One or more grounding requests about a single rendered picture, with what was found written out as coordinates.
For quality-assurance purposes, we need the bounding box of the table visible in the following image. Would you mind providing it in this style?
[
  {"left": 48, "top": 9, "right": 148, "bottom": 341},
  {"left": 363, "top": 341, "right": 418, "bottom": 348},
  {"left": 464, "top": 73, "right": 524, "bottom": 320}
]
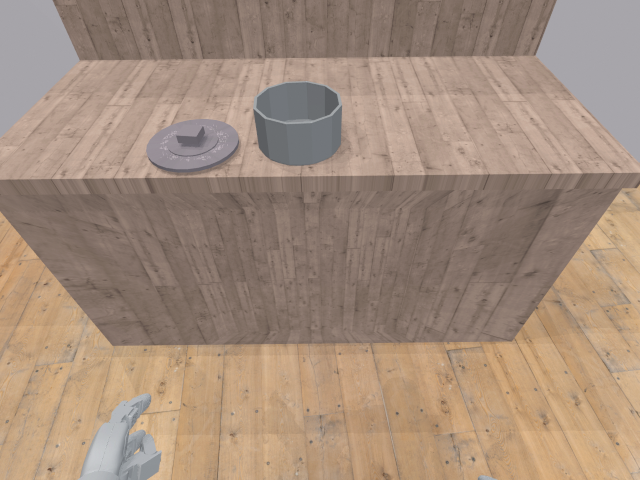
[{"left": 0, "top": 0, "right": 640, "bottom": 346}]

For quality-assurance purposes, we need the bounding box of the pot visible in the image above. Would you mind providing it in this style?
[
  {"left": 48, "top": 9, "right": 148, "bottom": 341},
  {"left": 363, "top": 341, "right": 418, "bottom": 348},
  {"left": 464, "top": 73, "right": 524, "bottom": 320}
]
[{"left": 253, "top": 81, "right": 342, "bottom": 166}]

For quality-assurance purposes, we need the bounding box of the knob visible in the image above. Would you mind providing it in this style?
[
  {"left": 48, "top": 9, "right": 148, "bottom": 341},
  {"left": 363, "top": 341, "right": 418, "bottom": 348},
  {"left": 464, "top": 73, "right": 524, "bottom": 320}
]
[{"left": 176, "top": 124, "right": 205, "bottom": 144}]

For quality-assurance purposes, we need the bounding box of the lid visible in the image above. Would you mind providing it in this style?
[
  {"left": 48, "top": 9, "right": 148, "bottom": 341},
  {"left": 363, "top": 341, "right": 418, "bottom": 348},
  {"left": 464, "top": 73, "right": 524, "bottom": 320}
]
[{"left": 146, "top": 119, "right": 239, "bottom": 173}]

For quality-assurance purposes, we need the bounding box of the robot left hand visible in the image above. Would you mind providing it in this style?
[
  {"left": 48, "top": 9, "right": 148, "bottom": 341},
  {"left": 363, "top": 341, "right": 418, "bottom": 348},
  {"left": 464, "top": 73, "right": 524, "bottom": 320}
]
[{"left": 80, "top": 393, "right": 162, "bottom": 480}]

